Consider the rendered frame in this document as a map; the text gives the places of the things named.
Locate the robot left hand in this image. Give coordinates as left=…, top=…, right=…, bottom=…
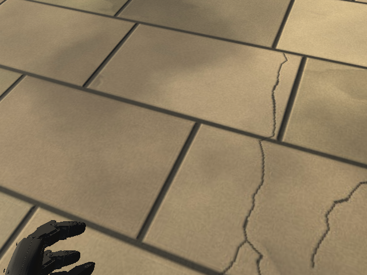
left=3, top=220, right=95, bottom=275

